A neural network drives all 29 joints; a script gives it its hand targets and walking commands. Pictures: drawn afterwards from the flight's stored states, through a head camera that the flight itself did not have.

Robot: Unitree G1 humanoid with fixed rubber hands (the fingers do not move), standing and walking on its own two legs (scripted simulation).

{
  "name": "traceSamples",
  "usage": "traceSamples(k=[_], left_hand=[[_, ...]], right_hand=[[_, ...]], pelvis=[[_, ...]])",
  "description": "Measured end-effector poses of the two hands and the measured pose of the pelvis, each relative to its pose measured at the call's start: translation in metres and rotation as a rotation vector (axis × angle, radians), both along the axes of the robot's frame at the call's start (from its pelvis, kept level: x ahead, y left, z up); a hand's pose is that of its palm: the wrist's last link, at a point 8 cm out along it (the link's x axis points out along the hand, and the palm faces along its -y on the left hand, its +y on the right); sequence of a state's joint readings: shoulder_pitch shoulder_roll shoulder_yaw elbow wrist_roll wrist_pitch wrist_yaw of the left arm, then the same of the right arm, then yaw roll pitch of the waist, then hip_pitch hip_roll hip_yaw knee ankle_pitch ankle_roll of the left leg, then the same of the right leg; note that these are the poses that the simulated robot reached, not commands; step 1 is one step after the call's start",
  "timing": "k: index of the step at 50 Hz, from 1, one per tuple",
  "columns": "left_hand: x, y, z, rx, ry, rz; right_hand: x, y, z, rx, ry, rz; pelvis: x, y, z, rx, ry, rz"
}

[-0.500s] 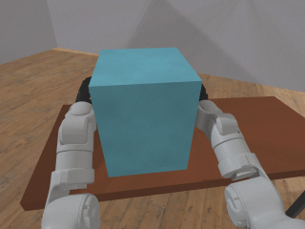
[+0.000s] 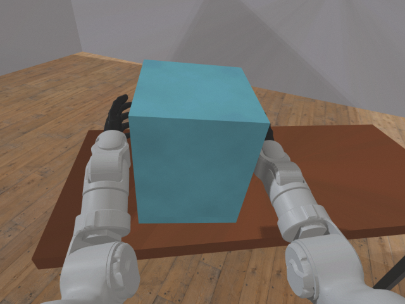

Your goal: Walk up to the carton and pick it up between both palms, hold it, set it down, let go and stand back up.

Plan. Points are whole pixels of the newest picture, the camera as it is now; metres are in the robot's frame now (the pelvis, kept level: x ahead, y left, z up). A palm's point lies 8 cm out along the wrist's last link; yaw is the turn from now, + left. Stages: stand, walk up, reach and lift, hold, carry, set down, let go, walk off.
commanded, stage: set down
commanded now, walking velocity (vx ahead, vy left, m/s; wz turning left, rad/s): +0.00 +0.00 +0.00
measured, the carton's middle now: (191, 143) +0.39 +0.02 +0.19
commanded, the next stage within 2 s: none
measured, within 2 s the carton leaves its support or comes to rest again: neither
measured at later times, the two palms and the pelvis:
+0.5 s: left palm (122, 147) +0.40 +0.16 +0.17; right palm (258, 154) +0.39 -0.13 +0.16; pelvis +0.01 +0.00 +0.00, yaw +0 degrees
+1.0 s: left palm (126, 160) +0.41 +0.16 +0.13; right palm (255, 164) +0.40 -0.14 +0.12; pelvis +0.02 -0.01 +0.00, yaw +0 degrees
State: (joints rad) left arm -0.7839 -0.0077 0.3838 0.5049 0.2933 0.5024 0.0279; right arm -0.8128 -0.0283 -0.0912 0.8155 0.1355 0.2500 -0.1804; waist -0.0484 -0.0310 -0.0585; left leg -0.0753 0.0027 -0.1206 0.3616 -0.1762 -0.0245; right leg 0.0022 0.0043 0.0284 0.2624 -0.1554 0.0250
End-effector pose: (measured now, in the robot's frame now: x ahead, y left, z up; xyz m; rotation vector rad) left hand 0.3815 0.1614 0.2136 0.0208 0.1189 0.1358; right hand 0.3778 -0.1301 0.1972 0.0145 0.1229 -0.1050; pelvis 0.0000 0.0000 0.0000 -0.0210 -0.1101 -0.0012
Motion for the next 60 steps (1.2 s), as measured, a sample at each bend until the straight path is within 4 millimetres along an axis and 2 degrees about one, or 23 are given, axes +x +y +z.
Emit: traceSamples(k=[6, 11, 15, 22, 28, 41, 60], left_hand=[[0.001, 0.0, -0.026, 0.001, 0.017, -0.009], [0.003, -0.002, -0.043, -0.005, 0.029, -0.007], [0.006, -0.003, -0.048, -0.005, 0.03, -0.006], [0.015, -0.003, -0.043, 0.006, 0.021, 0.0], [0.02, -0.002, -0.047, 0.009, 0.035, 0.003], [0.024, -0.004, -0.072, -0.002, 0.069, -0.002], [0.029, -0.006, -0.092, -0.018, 0.094, 0.01]], right_hand=[[-0.002, 0.0, -0.029, -0.012, 0.013, -0.007], [-0.001, -0.002, -0.043, -0.012, 0.021, -0.012], [0.003, -0.003, -0.045, -0.013, 0.02, -0.012], [0.013, -0.003, -0.039, -0.017, 0.008, -0.009], [0.019, -0.002, -0.043, -0.011, 0.021, -0.004], [0.021, -0.004, -0.067, -0.021, 0.055, -0.007], [0.028, -0.006, -0.084, -0.02, 0.074, -0.006]], pelvis=[[0.004, -0.001, 0.0, -0.005, 0.001, 0.005], [0.006, -0.002, -0.001, -0.01, 0.022, 0.006], [0.008, -0.001, -0.001, -0.011, 0.04, 0.005], [0.011, -0.001, -0.001, -0.008, 0.049, 0.002], [0.016, -0.002, -0.001, -0.006, 0.047, 0.003], [0.021, -0.006, -0.001, -0.005, 0.058, 0.006], [0.02, -0.007, 0.0, -0.004, 0.133, -0.011]])
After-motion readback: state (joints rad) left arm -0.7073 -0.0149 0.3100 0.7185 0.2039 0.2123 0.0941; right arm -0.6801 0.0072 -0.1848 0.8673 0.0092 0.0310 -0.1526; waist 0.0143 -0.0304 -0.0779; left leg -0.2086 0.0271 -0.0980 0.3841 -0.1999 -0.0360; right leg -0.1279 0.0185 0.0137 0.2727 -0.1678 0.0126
